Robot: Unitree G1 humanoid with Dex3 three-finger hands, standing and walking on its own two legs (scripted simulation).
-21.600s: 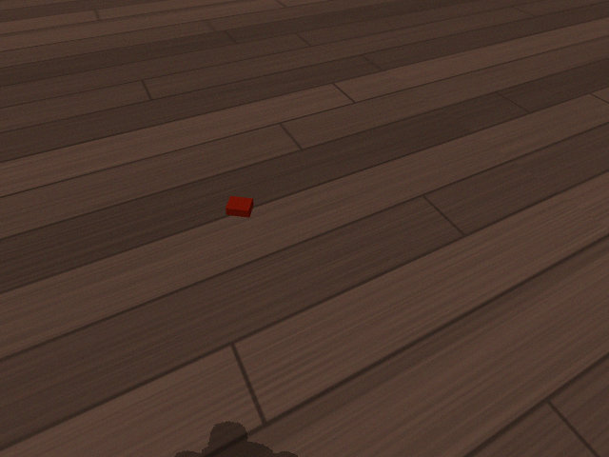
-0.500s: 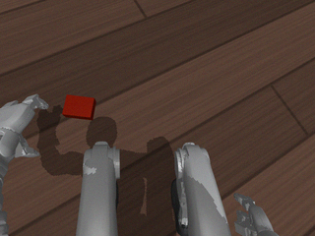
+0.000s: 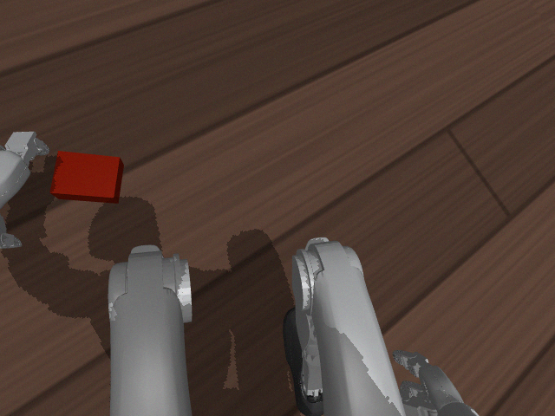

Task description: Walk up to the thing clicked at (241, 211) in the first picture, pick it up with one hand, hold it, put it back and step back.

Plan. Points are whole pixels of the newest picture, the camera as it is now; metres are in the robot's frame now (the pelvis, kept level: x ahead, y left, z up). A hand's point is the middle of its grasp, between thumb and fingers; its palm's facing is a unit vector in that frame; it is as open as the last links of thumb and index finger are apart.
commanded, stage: rise first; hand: left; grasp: from above
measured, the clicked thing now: (89, 178) +0.48 +0.30 -0.32
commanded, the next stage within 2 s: approach in 0.60 s
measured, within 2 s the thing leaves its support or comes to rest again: neither
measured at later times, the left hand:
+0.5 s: hand (23, 194) +0.41 +0.35 -0.18, palm faces -0.46 -0.05 -0.89, open 14.1 cm
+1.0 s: hand (61, 172) +0.45 +0.31 -0.20, palm faces -0.43 -0.01 -0.90, open 13.6 cm
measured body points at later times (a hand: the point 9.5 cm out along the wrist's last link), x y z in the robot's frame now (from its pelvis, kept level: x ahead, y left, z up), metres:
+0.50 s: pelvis +0.00 +0.00 -0.03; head +0.22 +0.10 +0.36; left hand +0.43 +0.35 -0.13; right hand +0.09 -0.27 -0.13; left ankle +0.09 +0.14 -0.30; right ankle +0.10 -0.14 -0.30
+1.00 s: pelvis +0.01 +0.00 -0.02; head +0.25 +0.09 +0.35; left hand +0.47 +0.31 -0.14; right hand +0.09 -0.28 -0.13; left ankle +0.09 +0.14 -0.30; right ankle +0.10 -0.14 -0.30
